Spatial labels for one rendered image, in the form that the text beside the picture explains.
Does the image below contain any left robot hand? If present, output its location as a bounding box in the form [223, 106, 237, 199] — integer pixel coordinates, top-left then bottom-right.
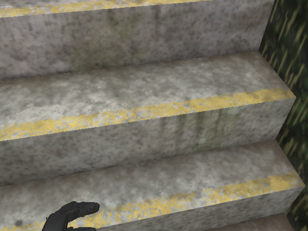
[41, 201, 100, 231]

